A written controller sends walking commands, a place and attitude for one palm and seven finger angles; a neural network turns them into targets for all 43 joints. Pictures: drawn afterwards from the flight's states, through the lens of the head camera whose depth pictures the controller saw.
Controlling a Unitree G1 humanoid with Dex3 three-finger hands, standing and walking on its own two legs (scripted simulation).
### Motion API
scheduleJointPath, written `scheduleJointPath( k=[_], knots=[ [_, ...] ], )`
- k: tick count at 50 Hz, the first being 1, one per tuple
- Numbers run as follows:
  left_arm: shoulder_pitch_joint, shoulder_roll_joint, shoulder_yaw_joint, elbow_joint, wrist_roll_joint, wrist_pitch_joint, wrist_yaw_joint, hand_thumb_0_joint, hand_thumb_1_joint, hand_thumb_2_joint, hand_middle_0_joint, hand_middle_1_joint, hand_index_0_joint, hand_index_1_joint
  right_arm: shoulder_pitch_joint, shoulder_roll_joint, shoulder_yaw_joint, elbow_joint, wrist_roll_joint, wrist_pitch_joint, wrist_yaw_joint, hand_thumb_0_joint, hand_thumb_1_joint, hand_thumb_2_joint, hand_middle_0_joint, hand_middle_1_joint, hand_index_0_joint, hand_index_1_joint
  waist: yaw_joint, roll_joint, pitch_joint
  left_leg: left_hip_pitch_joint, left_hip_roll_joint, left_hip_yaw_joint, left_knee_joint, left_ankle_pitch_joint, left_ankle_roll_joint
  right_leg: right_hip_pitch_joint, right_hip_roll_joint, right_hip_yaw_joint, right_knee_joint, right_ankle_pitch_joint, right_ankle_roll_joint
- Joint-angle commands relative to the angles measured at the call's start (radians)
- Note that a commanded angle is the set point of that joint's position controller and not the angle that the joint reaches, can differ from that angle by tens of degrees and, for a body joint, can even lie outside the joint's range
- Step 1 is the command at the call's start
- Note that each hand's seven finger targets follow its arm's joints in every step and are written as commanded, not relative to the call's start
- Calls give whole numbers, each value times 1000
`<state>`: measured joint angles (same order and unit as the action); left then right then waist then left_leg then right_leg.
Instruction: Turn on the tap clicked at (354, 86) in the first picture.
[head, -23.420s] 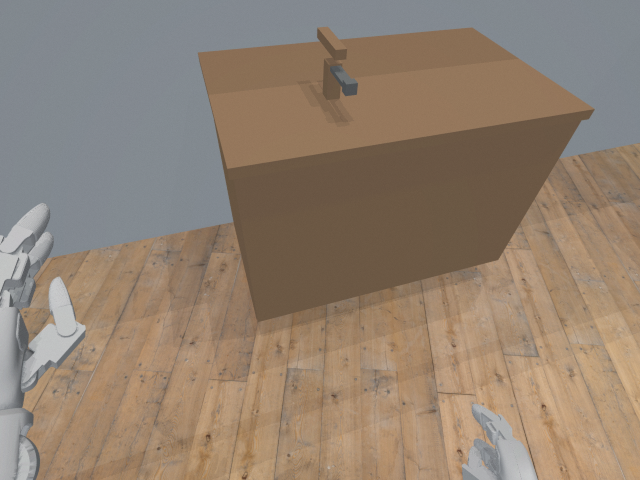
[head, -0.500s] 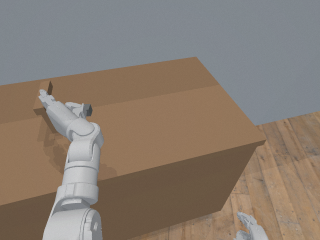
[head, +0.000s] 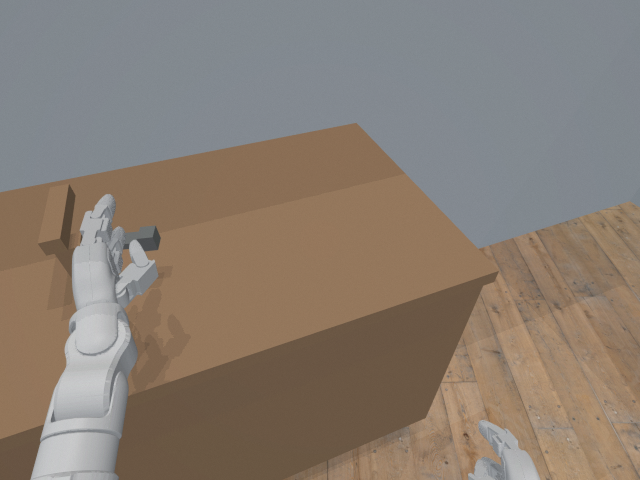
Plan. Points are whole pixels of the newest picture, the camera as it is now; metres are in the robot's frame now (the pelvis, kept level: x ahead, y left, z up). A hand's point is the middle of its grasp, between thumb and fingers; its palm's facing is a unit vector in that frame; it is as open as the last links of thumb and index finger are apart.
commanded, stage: draw the hand back beside the body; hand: left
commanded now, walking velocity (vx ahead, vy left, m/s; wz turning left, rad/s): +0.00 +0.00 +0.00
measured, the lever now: (149, 238) +0.45 +0.30 +0.06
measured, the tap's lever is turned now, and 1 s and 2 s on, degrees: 77 77 77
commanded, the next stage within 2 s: step back with the hand held close in 1.18 s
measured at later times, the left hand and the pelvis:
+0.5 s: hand (100, 312) +0.25 +0.25 +0.15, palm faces +0.34 -0.90 -0.27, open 7.6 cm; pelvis +0.00 +0.02 +0.01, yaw +1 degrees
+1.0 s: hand (52, 352) +0.19 +0.26 +0.16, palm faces +0.41 -0.84 -0.35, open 7.5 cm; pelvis +0.01 +0.02 +0.00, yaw +2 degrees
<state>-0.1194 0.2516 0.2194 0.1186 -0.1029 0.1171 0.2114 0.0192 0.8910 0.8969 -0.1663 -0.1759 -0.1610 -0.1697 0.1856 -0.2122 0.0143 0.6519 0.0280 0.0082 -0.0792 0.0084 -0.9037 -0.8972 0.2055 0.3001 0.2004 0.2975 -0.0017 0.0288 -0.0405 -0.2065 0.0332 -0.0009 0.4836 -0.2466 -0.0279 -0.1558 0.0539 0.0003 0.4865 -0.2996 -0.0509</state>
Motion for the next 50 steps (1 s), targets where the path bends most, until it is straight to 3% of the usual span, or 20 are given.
scheduleJointPath(
  k=[1, 3, 4, 6, 8, 10, 14, 15, 18, 20, 26, 33, 35, 38, 41, 43, 45, 48, 49, 50],
  knots=[
    [-298, 288, 44, -411, 26, -206, -70, 0, 900, 900, -166, -198, -166, -198, -161, -113, -29, -176, 0, -105, 3, 0, -900, -900, 200, 300, 200, 300, 27, 109, -121, 165, -9, 12, -61, 165, 55, -3, -59, 5, -141, 271, 24],
    [-296, 239, -16, -422, 32, -241, -77, 0, 900, 900, -168, -204, -168, -204, -159, -117, -32, -171, -2, -136, 2, 0, -900, -900, 200, 300, 200, 300, 15, 63, -122, 206, -6, 5, -73, 161, 58, -17, -51, 1, -152, 251, 24],
    [-286, 209, -46, -425, 35, -252, -82, 0, 900, 900, -169, -207, -169, -207, -169, -114, -28, -170, -2, -144, 0, 0, -900, -900, 200, 300, 200, 300, 12, 86, -93, 220, -6, 5, -81, 147, 60, -40, -51, 0, -167, 223, 23],
    [-228, 199, -49, -351, 33, -261, -83, 0, 900, 900, -171, -213, -171, -213, -154, -122, -30, -153, -5, -150, -2, 0, -900, -900, 200, 300, 200, 300, 10, -4, -69, 207, -3, -5, -96, 111, 63, -37, -50, -6, -176, 184, 27],
    [-187, 205, -37, -326, 33, -274, -87, 0, 900, 900, -173, -219, -173, -219, -157, -127, -32, -145, -4, -150, -3, 0, -900, -900, 200, 300, 200, 300, 15, -39, -72, 206, -4, -6, -101, 109, 66, -23, -52, -2, -183, 179, 28],
    [-146, 188, -44, -330, 35, -287, -95, 0, 900, 900, -175, -225, -175, -225, -165, -124, -28, -145, -4, -144, -2, 0, -900, -900, 200, 300, 200, 300, 24, 13, -61, 207, -7, -6, -114, 99, 62, -13, -53, -5, -185, 166, 21],
    [-11, 279, 75, -378, 29, -295, -99, 0, 900, 900, -179, -237, -179, -237, -174, -125, -25, -155, -13, -133, 1, 0, -900, -900, 200, 300, 200, 300, 56, -14, -95, 192, -3, -13, -123, 161, 60, 52, -58, -9, -184, 224, 20],
    [6, 256, 62, -394, 27, -294, -103, 0, 900, 900, -180, -240, -180, -240, -174, -117, -23, -161, -12, -127, 3, 0, -900, -900, 200, 300, 200, 300, 53, 14, -93, 190, -3, -4, -118, 170, 59, 56, -59, -5, -182, 242, 19],
    [65, 267, 85, -464, 21, -290, -111, 0, 900, 900, -183, -249, -183, -249, -181, -110, -21, -177, -15, -126, 9, 0, -900, -900, 200, 300, 200, 300, 60, 7, -86, 184, 4, -6, -116, 195, 55, 67, -61, -9, -181, 268, 18],
    [88, 253, 81, -489, 23, -285, -114, 0, 900, 900, -185, -255, -185, -255, -180, -106, -17, -180, -17, -122, 9, 0, -900, -900, 200, 300, 200, 300, 58, 56, -69, 186, 3, -4, -115, 199, 52, 58, -59, -10, -185, 265, 15],
    [162, 214, 46, -573, 27, -274, -117, 0, 900, 900, -191, -273, -191, -273, -184, -108, -15, -188, -21, -133, 12, 0, -900, -900, 200, 300, 200, 300, 54, 20, -63, 199, 11, -14, -113, 231, 51, 52, -60, -16, -178, 282, 16],
    [261, 242, 93, -637, 28, -272, -106, 0, 900, 900, -198, -294, -198, -294, -191, -111, -20, -186, -28, -142, 6, 0, -900, -900, 200, 300, 200, 300, 65, 0, -63, 196, 7, -16, -101, 237, 58, 60, -65, -14, -176, 289, 18],
    [295, 236, 96, -660, 32, -274, -104, 0, 900, 900, -200, -300, -200, -300, -188, -110, -19, -183, -28, -142, 8, 0, -900, -900, 200, 300, 200, 300, 68, 61, -65, 195, 4, -15, -97, 251, 54, 63, -65, -14, -174, 297, 12],
    [353, 246, 112, -700, 26, -272, -105, 0, 900, 900, -200, -300, -200, -300, -189, -110, -21, -192, -29, -146, 11, 0, -900, -900, 200, 300, 200, 300, 72, 25, -57, 180, 9, -20, -94, 257, 53, 67, -67, -17, -167, 307, 16],
    [407, 250, 126, -744, 29, -274, -105, 0, 900, 900, -200, -300, -200, -300, -183, -108, -22, -195, -29, -150, 13, 0, -900, -900, 200, 300, 200, 300, 74, 58, -62, 177, 11, -23, -88, 261, 50, 66, -68, -17, -162, 306, 14],
    [451, 254, 139, -751, 24, -273, -105, 0, 900, 900, -200, -300, -200, -300, -185, -110, -26, -199, -29, -154, 12, 0, -900, -900, 200, 300, 200, 300, 75, 16, -56, 171, 11, -20, -78, 263, 54, 61, -68, -16, -161, 318, 17],
    [487, 247, 147, -748, 25, -271, -104, 0, 900, 900, -200, -300, -200, -300, -182, -109, -25, -195, -30, -152, 11, 0, -900, -900, 200, 300, 200, 300, 77, 46, -43, 161, 7, -16, -70, 267, 54, 54, -67, -17, -162, 324, 15],
    [443, 241, 132, -752, 26, -268, -106, 0, 900, 900, -200, -300, -200, -300, -180, -114, -28, -193, -29, -155, 9, 0, -900, -900, 200, 300, 200, 300, 64, -6, -38, 162, 10, -20, -63, 252, 57, 37, -70, -17, -157, 317, 21],
    [417, 245, 132, -765, 30, -269, -104, 0, 900, 900, -200, -300, -200, -300, -191, -113, -25, -191, -29, -156, 5, 0, -900, -900, 200, 300, 200, 300, 63, 38, -28, 167, 6, -16, -63, 251, 57, 31, -70, -13, -159, 311, 19],
    [417, 242, 131, -728, 31, -268, -100, 0, 900, 900, -200, -300, -200, -300, -182, -113, -26, -185, -29, -155, 3, 0, -900, -900, 200, 300, 200, 300, 64, 37, -29, 167, 3, -18, -59, 231, 57, 21, -68, -16, -166, 288, 19]
  ],
)
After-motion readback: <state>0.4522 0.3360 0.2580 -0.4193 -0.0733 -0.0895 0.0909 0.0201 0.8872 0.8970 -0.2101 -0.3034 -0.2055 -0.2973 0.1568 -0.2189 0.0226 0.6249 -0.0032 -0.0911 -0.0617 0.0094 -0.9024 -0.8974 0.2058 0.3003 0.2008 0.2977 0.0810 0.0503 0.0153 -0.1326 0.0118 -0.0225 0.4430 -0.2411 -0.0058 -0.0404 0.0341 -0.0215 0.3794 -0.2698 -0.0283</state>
